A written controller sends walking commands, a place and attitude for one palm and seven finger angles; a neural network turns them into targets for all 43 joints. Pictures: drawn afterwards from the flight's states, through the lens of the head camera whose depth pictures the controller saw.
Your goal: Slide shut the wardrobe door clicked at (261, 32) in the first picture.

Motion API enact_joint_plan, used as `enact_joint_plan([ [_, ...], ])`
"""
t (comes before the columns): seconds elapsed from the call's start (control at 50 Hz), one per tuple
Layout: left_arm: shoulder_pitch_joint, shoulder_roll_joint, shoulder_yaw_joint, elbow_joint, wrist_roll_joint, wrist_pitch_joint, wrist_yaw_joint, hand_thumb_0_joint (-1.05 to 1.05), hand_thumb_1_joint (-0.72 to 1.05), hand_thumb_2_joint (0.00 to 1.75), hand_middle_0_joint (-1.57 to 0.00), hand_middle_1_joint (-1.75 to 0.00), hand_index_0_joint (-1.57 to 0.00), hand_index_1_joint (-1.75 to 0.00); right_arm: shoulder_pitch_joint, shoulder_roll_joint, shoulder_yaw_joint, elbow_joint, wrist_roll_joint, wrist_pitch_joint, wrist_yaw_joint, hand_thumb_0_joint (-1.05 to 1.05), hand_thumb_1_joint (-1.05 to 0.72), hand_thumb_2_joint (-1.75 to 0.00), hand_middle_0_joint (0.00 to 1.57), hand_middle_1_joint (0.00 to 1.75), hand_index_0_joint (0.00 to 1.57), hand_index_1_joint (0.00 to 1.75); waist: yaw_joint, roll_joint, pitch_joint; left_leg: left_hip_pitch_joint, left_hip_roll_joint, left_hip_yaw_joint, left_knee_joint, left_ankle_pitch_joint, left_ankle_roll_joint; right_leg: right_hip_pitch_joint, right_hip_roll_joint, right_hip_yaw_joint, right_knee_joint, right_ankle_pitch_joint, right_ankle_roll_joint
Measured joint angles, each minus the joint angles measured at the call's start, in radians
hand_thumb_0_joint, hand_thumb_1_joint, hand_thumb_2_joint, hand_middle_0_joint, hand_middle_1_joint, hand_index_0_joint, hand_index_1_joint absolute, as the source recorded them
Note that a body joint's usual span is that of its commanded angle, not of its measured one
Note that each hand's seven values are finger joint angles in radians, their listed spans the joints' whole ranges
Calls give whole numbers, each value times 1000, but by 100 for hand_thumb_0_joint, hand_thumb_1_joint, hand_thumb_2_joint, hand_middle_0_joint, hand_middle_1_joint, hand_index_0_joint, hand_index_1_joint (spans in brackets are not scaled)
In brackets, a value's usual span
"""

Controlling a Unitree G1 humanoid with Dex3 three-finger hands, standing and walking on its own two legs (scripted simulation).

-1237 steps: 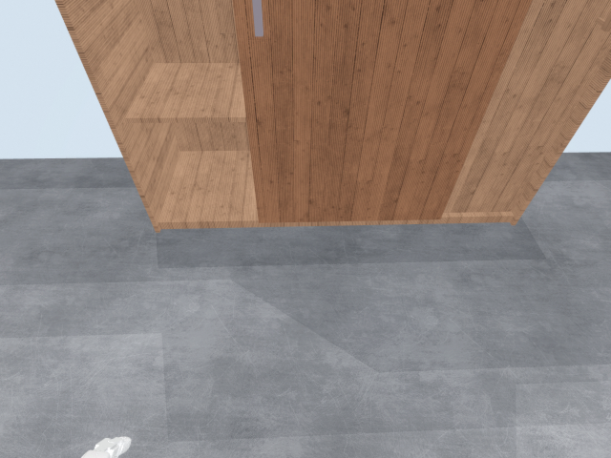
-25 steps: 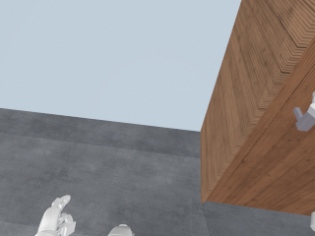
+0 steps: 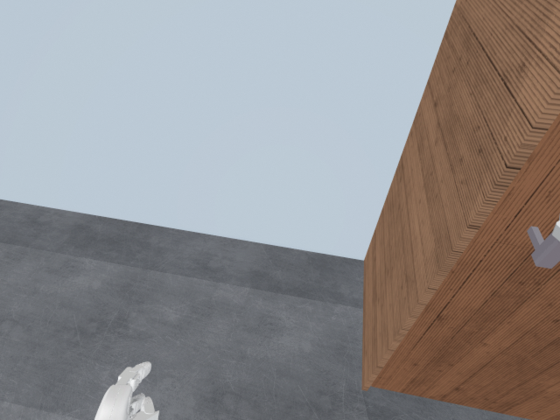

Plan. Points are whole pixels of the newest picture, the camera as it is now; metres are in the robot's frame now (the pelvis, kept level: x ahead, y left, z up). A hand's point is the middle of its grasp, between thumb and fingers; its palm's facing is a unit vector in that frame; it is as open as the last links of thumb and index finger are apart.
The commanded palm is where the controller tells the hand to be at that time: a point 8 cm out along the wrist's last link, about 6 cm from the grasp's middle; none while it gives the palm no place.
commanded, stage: stop walking and hold the door there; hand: right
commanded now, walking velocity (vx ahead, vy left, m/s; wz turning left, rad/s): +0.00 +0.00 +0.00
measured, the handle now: out of the picture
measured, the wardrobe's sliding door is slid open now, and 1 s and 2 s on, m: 0.00 0.00 0.00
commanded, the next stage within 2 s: loosen the grip on the handle in 1.52 s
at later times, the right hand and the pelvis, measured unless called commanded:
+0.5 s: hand out of the picture +0.34 -0.33 +0.17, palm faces +0.50 +0.82 -0.29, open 5.8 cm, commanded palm +0.29 -0.37 +0.17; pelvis -0.01 -0.02 -0.01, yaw -3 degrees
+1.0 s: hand out of the picture +0.34 -0.33 +0.17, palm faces +0.44 +0.87 -0.22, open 5.7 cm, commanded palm +0.29 -0.37 +0.17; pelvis -0.02 -0.06 +0.00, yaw -1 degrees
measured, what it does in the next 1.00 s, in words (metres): steps on the spot: left foot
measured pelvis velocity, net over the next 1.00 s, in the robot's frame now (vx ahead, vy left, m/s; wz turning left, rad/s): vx -0.02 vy -0.06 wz -0.02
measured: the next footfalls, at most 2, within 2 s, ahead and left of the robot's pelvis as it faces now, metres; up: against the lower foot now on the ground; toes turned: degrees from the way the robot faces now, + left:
left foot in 0.76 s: +0.03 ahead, +0.06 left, +0.00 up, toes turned +0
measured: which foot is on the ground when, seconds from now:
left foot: down 0.00-0.54, up 0.56-0.74, down 0.76-1.00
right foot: down 0.00-1.00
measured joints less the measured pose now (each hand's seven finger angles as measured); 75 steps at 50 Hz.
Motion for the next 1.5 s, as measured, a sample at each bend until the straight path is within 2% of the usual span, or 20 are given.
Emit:
enact_joint_plan([
  [0.24,10,25,12,2,-1,3,7,1,91,90,-20,-30,-21,-30,16,-6,-13,15,2,-18,1,-10,-61,-80,46,140,37,138,-6,-9,-16,-9,-10,-5,-16,7,6,-8,-10,-5,-11,3,6],
  [0.34,18,43,28,2,-3,14,6,1,91,90,-20,-30,-21,-30,18,-3,-15,11,-3,-29,5,-11,-60,-79,46,140,38,139,3,-26,-16,-19,-11,9,-9,2,5,-37,-12,9,24,-11,4],
  [0.44,14,72,50,14,-6,27,2,1,91,90,-20,-29,-20,-30,-18,15,19,-9,-9,-42,31,-14,-60,-80,46,140,40,139,6,-35,1,-48,16,30,35,-17,-11,-92,13,60,107,-79,6],
  [0.48,6,76,52,20,-5,30,2,1,91,90,-20,-29,-20,-30,-39,26,41,-26,-9,-42,36,-16,-60,-80,46,140,41,139,12,-21,16,-58,43,33,66,-30,-27,-90,24,44,91,-22,5],
  [0.52,-5,69,49,21,-5,36,3,1,91,90,-20,-29,-20,-30,-48,33,61,-46,-9,-44,39,-17,-60,-80,46,140,41,139,7,4,28,-69,74,17,94,-41,-43,-79,54,25,75,-7,-24],
  [0.56,-14,56,43,5,-5,39,3,1,91,90,-20,-29,-20,-30,-49,39,74,-66,-6,-48,35,-17,-61,-81,46,140,41,139,0,18,35,-98,90,0,146,-85,-34,-78,71,6,71,-13,-49],
  [0.62,-29,28,32,-24,-5,28,-2,1,91,90,-20,-29,-20,-30,-48,60,84,-92,4,-42,22,-16,-62,-80,46,140,39,140,-6,-6,55,-143,69,11,314,-240,-18,-81,66,-4,72,-11,-68],
  [0.66,-34,6,22,-33,-6,14,-12,1,91,90,-20,-29,-20,-30,-56,77,95,-107,15,-24,15,-14,-64,-79,46,140,38,140,-11,-21,68,-139,50,35,352,-264,-17,-77,64,-2,64,-2,-74],
  [0.72,-42,-30,-8,-33,-2,4,-25,1,91,90,-20,-29,-20,-30,-70,86,105,-121,23,3,13,-13,-66,-77,46,140,36,140,-20,-18,75,-80,23,57,250,-224,-13,-77,72,-6,57,6,-74],
  [0.76,-48,-47,-30,-32,4,2,-27,1,91,90,-20,-29,-21,-30,-81,84,109,-124,23,14,13,-13,-67,-77,46,140,35,140,-26,-7,77,-28,10,51,128,-118,7,-84,81,-13,69,2,-71],
  [0.8,-59,-49,-41,-20,12,5,-27,1,91,90,-20,-30,-21,-30,-81,98,105,-118,21,11,9,-13,-68,-77,46,140,34,140,-21,-32,84,-13,-5,57,96,-70,25,-84,68,-6,74,-1,-65],
  [0.84,-52,-52,-42,-11,12,7,-25,1,90,90,-20,-30,-21,-30,-78,107,113,-116,21,5,11,-13,-68,-77,46,140,34,140,-22,-36,72,-6,-10,60,75,-74,25,-83,64,-2,64,1,-52],
  [0.92,-32,-40,-41,4,15,10,-13,1,90,90,-21,-30,-21,-30,-63,111,128,-126,15,-12,12,-12,-67,-78,46,140,36,140,-29,-14,52,7,-10,51,47,-69,16,-63,67,-9,25,17,-73],
  [1.02,-20,-21,-26,-2,19,9,3,1,90,90,-20,-30,-21,-30,-42,98,132,-140,14,-6,3,-12,-66,-79,46,140,36,140,-23,17,46,13,-4,6,49,-90,15,-25,85,-19,-41,46,-71],
  [1.12,-24,-1,-16,-10,17,9,5,1,91,90,-20,-30,-21,-30,-38,96,119,-136,19,14,-10,-12,-68,-79,46,140,34,140,-18,11,48,35,-17,11,10,-52,20,-14,73,-11,-53,54,-60],
  [1.24,-28,9,-11,-9,10,13,7,1,91,90,-20,-29,-21,-30,-37,87,97,-102,23,17,-13,-11,-69,-79,46,140,32,140,-15,-1,27,47,-48,21,-33,-34,39,-29,43,0,-39,46,-42],
  [1.5,-12,24,-4,-3,-2,25,14,1,91,90,-20,-29,-21,-30,-27,49,58,-20,24,18,-1,-13,-67,-79,46,140,36,140,-3,-19,-10,57,-79,31,-56,-30,66,-35,13,13,-24,33,-15],
])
